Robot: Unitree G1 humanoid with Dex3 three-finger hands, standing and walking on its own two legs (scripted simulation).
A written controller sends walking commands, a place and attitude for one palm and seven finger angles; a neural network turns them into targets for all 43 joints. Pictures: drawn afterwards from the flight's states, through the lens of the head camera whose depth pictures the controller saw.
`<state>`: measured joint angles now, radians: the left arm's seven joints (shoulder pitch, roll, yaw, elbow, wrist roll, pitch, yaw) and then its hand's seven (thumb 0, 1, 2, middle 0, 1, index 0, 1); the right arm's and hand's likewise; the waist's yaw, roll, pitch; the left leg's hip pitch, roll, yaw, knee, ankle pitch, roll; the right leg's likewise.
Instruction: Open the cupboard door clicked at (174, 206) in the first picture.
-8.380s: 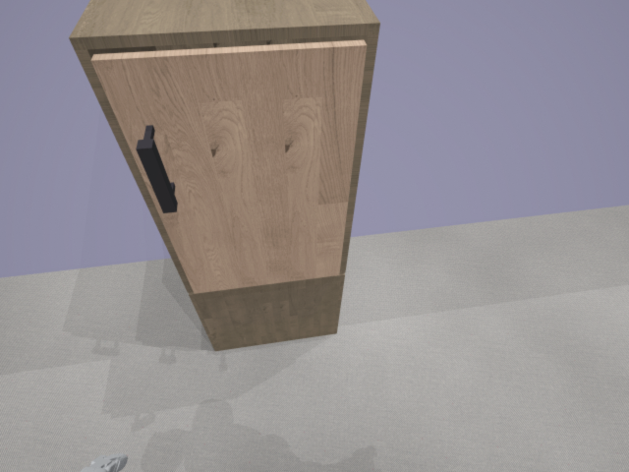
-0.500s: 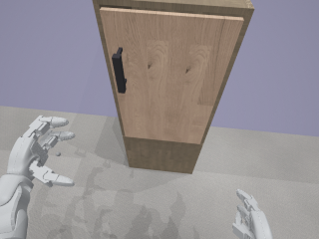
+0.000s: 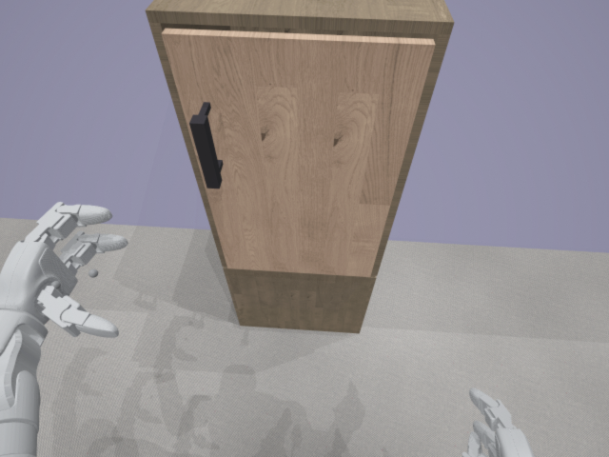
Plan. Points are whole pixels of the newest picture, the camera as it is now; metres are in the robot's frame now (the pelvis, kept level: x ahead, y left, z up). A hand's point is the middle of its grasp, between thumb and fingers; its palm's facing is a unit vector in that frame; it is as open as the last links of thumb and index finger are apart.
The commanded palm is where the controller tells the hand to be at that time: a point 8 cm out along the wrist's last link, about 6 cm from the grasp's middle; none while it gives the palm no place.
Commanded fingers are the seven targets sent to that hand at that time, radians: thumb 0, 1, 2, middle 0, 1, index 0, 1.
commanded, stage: raise the hand with hooked fingers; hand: left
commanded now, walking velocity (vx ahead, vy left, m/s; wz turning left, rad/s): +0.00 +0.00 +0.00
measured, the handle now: (210, 146) +0.56 +0.20 +0.08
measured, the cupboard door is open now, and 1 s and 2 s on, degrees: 0 0 0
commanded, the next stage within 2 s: move the hooked fingers beside the handle in 0.26 s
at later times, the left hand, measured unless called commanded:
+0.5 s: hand (96, 273) +0.29 +0.27 +0.10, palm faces +0.06 -1.00 -0.01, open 14.0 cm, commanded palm +0.28 +0.32 +0.10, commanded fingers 0.00 -0.50 0.30 -0.30 -1.20 -0.30 -1.20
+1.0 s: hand (128, 223) +0.37 +0.27 +0.10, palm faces +0.03 -1.00 -0.01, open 14.0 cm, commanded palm +0.36 +0.31 +0.09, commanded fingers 0.00 -0.50 0.30 -0.30 -1.20 -0.30 -1.20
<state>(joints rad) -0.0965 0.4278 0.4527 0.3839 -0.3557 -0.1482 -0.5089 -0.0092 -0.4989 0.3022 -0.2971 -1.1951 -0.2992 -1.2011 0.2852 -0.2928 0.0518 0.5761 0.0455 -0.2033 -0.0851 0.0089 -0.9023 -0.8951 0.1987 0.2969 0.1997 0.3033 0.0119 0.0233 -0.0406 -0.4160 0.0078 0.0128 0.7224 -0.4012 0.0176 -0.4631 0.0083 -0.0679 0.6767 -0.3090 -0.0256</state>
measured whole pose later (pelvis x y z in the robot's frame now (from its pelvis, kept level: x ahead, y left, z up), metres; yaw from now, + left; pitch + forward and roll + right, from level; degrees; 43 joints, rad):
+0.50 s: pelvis -0.01 -0.01 +0.00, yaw +1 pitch +5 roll -1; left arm -0.18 0.43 0.44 0.48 -0.33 -0.16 -0.50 -0.01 -0.50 0.30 -0.30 -1.20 -0.30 -1.20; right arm 0.26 -0.28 0.07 0.59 0.05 -0.20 -0.10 0.01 -0.90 -0.89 0.20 0.30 0.20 0.30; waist 0.02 0.03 -0.03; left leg -0.43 0.01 -0.01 0.74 -0.40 0.01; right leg -0.47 0.01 -0.09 0.69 -0.31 -0.04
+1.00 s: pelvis -0.01 +0.00 -0.01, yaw +0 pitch +9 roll -1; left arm -0.46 0.49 0.45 0.77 -0.27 -0.23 -0.48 -0.01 -0.50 0.30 -0.30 -1.20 -0.30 -1.20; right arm 0.35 -0.30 0.06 0.60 0.04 -0.12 -0.08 0.01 -0.90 -0.89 0.20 0.30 0.20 0.30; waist -0.04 0.01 -0.04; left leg -0.52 0.01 0.02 0.76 -0.40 0.02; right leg -0.56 0.01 -0.06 0.71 -0.31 -0.03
